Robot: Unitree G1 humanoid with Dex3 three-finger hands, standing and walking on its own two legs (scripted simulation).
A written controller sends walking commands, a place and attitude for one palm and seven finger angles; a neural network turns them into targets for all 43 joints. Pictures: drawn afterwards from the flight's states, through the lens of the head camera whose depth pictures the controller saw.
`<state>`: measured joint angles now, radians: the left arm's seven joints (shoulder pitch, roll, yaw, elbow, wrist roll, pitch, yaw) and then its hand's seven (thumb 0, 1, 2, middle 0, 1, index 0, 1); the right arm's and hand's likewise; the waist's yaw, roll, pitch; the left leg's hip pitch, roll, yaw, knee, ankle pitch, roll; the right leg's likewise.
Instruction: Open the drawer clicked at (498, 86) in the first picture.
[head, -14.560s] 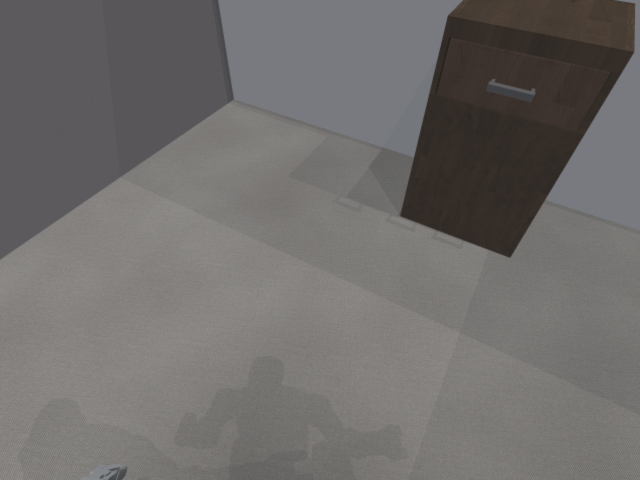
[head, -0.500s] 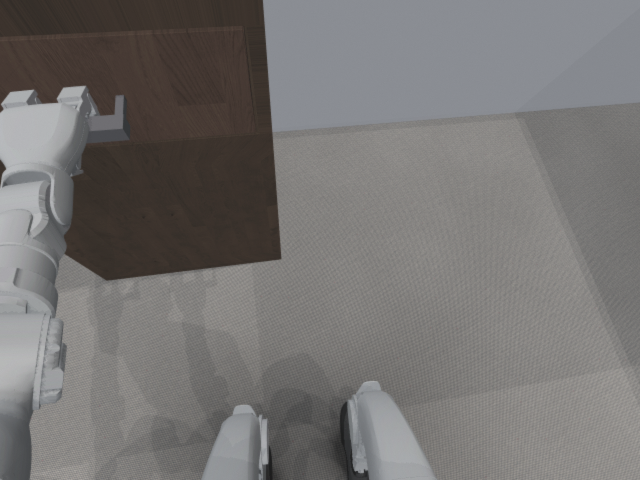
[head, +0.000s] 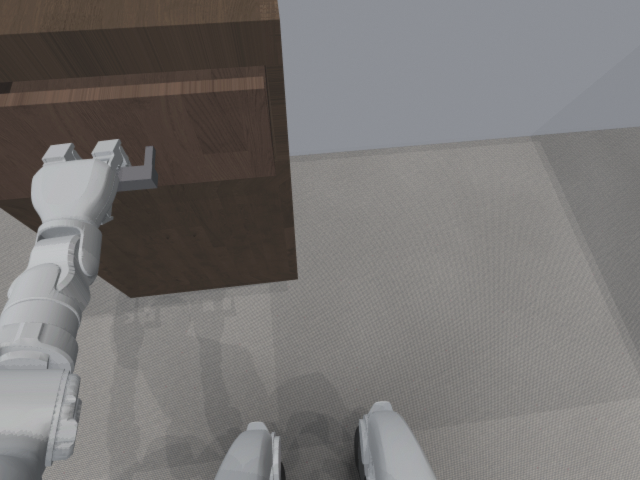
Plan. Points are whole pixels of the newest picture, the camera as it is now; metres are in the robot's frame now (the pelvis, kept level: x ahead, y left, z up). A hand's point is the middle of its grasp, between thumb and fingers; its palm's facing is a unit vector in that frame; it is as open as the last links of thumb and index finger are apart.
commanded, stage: pull the drawer open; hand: left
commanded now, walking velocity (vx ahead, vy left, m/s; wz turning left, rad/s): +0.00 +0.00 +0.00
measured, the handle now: (103, 168) +0.50 +0.28 +0.01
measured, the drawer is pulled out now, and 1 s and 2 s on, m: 0.03 0.16 0.27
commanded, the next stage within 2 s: none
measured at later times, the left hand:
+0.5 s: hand (95, 257) +0.39 +0.28 -0.02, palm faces -0.02 -0.02 -1.00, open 5.5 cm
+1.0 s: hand (90, 306) +0.33 +0.27 -0.02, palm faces -0.01 -0.01 -1.00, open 5.5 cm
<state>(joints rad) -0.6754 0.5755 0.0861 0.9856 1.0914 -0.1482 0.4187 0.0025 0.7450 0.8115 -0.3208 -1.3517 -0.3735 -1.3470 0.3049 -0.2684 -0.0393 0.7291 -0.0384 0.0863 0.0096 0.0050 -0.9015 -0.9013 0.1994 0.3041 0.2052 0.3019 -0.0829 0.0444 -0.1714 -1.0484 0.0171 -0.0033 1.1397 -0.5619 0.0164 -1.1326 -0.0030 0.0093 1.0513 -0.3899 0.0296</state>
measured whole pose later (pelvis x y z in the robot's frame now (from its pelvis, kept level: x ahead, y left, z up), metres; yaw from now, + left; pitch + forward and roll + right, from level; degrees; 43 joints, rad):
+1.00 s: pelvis +0.01 -0.01 +0.02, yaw +1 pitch +19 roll +0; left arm -0.18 0.41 0.04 0.63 1.10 -0.08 0.54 0.01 0.74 0.85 -0.31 -1.35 -0.39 -1.35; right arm 0.19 -0.25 -0.06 0.69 -0.04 0.07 -0.01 0.01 -0.90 -0.90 0.20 0.30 0.20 0.30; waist 0.00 0.03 -0.17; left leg -0.84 0.01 -0.01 1.04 -0.54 0.00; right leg -0.94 -0.01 0.01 1.00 -0.40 0.01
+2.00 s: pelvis +0.01 -0.02 +0.02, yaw +1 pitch +17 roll +0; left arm 0.34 0.36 0.04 0.20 1.09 -0.03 0.58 0.03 0.74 0.82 -0.29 -1.35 -0.41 -1.34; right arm 0.12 -0.23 -0.04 0.63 -0.05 0.01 -0.02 0.01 -0.90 -0.90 0.20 0.30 0.20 0.30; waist 0.03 0.02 -0.17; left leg -0.79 0.02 -0.01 1.06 -0.58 -0.02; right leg -0.90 0.00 0.00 1.05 -0.44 -0.01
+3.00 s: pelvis +0.00 -0.04 +0.01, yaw +2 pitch +16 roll +1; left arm 0.32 0.36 0.04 0.22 1.09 -0.04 0.58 0.00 -0.37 0.36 -0.28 -1.22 -0.42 -1.25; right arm 0.11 -0.24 -0.03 0.65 -0.06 -0.01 -0.06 0.01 -0.90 -0.90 0.20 0.30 0.21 0.30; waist 0.05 0.02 -0.16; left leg -0.81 0.01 -0.03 1.09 -0.56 -0.03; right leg -0.93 -0.01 -0.01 1.08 -0.44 -0.02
